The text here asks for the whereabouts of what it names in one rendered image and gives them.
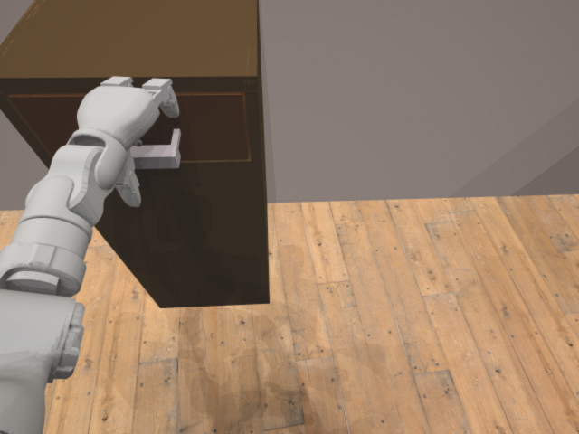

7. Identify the handle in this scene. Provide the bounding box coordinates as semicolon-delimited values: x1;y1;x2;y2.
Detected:
130;129;181;169

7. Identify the robot left hand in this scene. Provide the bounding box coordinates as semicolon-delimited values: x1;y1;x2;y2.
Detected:
77;76;179;207

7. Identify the drawer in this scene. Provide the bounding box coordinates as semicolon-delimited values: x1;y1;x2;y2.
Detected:
9;92;249;161

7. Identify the robot left forearm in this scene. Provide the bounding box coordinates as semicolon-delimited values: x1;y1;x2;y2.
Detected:
0;128;128;297

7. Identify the robot left upper arm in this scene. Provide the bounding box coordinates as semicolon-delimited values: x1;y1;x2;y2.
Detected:
0;289;85;434

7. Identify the cabinet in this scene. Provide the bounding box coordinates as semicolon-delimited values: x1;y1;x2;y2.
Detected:
0;0;270;308

